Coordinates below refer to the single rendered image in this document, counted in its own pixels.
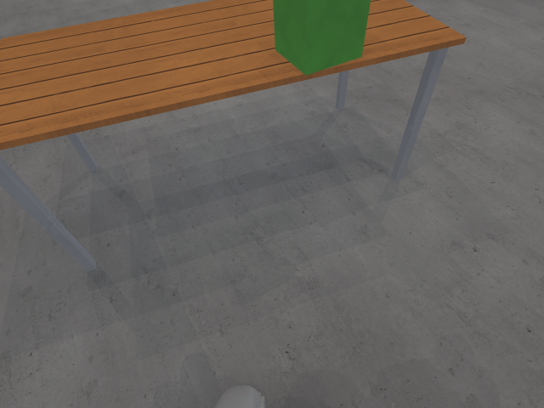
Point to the table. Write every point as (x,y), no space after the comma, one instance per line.
(80,77)

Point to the carton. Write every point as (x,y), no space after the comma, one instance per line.
(315,35)

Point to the robot left thigh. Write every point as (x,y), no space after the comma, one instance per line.
(240,397)

